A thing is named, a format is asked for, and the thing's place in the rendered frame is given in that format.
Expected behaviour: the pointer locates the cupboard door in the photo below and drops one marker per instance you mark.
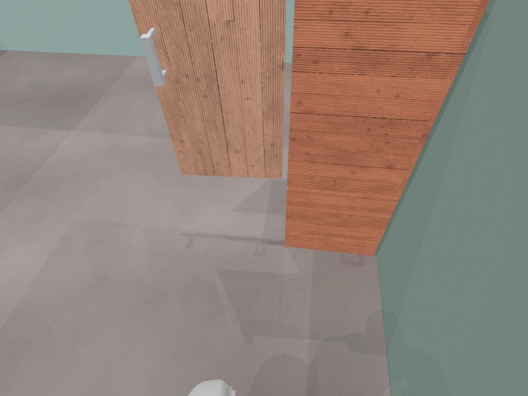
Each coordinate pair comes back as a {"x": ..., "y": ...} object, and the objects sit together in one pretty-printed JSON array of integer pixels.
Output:
[{"x": 223, "y": 96}]

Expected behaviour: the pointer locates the handle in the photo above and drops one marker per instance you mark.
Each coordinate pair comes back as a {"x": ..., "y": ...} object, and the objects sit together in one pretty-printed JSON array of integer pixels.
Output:
[{"x": 152, "y": 58}]

